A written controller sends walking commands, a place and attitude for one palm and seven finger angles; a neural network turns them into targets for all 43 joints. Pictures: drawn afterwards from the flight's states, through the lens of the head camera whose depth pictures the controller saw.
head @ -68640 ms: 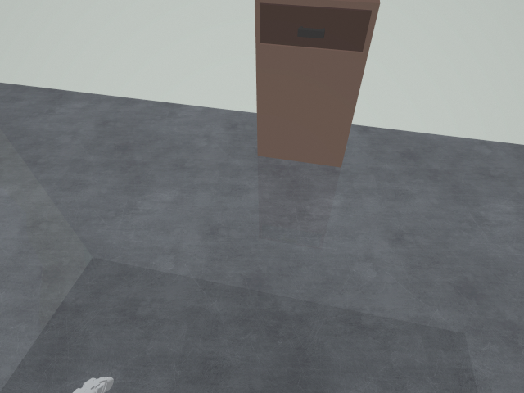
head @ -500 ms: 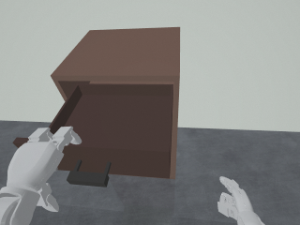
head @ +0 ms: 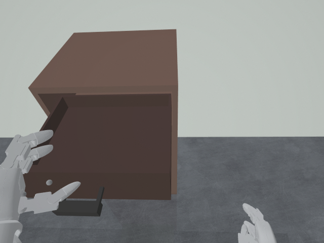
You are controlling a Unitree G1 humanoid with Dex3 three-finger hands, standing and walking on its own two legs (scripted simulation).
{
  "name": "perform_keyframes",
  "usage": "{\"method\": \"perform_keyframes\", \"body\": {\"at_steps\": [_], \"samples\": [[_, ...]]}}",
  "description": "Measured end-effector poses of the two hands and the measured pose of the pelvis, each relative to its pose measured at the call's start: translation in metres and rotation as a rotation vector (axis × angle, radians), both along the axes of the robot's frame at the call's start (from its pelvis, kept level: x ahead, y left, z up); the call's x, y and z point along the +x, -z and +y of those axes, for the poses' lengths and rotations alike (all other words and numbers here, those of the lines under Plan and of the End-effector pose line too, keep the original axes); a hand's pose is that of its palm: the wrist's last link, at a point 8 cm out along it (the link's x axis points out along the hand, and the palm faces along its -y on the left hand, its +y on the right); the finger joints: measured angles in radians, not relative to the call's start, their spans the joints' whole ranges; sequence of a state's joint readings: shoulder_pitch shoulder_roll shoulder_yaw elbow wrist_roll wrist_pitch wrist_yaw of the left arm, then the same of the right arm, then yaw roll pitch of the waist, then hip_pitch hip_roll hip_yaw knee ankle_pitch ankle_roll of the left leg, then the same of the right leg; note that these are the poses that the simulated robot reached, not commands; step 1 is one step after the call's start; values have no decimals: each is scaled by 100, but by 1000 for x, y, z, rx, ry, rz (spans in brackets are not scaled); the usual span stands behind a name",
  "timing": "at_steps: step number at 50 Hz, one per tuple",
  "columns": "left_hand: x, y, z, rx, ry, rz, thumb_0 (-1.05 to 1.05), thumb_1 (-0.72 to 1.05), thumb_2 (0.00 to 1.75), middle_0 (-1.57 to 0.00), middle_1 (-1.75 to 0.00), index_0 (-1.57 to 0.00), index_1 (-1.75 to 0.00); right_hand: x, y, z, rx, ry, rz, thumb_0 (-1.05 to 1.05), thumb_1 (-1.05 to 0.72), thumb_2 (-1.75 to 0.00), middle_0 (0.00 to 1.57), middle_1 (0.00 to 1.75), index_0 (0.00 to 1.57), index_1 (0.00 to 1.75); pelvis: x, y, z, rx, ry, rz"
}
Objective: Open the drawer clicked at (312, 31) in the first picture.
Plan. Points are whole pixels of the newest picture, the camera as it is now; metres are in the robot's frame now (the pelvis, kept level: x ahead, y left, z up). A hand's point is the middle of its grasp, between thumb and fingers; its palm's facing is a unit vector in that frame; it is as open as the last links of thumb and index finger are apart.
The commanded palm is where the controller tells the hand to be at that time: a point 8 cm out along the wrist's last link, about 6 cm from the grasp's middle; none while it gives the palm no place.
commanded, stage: draw the hand back to the body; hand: left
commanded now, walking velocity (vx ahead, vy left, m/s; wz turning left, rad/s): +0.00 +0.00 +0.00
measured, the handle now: (81, 199) +0.22 +0.24 -0.02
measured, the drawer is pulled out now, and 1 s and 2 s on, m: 0.30 0.30 0.30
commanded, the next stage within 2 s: step back with the hand held close in 0.50 s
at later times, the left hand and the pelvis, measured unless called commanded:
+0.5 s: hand (41, 193) +0.17 +0.23 +0.15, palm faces +0.39 -0.83 -0.41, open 7.6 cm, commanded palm +0.12 +0.27 +0.18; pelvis -0.01 -0.01 +0.00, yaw +1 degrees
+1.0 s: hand (27, 205) +0.15 +0.25 +0.14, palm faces +0.22 -0.83 -0.51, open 7.4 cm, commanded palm +0.08 +0.30 +0.18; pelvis -0.05 +0.02 +0.00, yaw +0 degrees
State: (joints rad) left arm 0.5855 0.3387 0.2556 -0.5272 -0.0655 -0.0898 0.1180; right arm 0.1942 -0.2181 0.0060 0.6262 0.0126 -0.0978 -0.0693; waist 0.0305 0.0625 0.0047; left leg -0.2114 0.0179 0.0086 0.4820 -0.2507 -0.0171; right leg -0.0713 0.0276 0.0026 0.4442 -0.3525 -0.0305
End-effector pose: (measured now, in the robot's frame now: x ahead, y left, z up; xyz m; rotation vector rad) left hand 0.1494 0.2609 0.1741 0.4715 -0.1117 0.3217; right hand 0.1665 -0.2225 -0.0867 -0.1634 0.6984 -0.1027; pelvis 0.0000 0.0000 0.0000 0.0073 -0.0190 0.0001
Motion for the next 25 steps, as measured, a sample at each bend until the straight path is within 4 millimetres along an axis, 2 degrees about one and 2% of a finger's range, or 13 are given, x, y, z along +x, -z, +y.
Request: {"method": "perform_keyframes", "body": {"at_steps": [14, 20, 25], "samples": [[-15, 1, 7, -3, -80, 8, 0, 55, 76, -24, -52, -23, -51, 25, -9, 1, 12, -18, -52, 1, -91, -90, 20, 30, 20, 30, 0, 0, -7, 2, -14, -7], [-20, 4, 4, -29, -81, 3, 1, 74, 84, -22, -40, -22, -39, 25, -13, 4, 12, -40, -69, 1, -91, -90, 20, 30, 20, 30, -4, 0, -8, 1, -19, -16], [-24, 1, 2, -23, -72, -5, 1, 83, 88, -22, -34, -21, -33, 20, -13, 5, 15, -45, -66, 1, -91, -90, 20, 30, 20, 30, -8, -1, -9, 0, -20, -21]]}}
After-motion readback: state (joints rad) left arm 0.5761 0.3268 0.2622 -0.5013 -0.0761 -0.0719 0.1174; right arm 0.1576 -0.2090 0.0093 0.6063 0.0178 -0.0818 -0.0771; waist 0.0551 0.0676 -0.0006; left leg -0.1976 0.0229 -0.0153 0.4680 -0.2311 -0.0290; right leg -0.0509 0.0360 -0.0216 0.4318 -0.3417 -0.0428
